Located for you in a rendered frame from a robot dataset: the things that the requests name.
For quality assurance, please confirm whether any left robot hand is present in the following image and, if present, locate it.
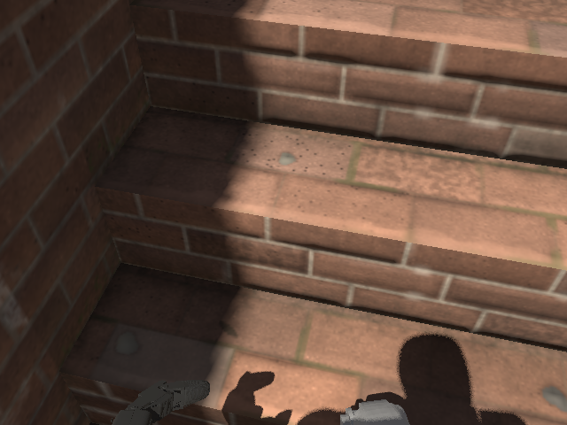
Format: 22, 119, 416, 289
111, 380, 210, 425

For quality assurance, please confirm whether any right robot thigh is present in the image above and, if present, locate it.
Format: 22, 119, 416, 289
340, 399, 410, 425

